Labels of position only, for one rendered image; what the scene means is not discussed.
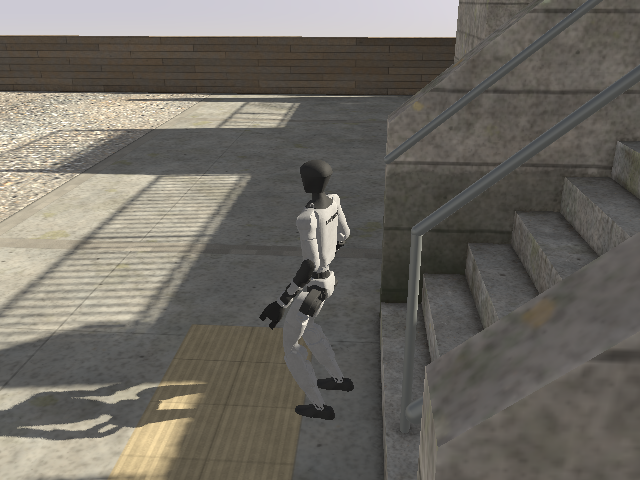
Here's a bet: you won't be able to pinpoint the stairs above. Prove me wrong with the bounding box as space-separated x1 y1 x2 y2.
380 141 640 480

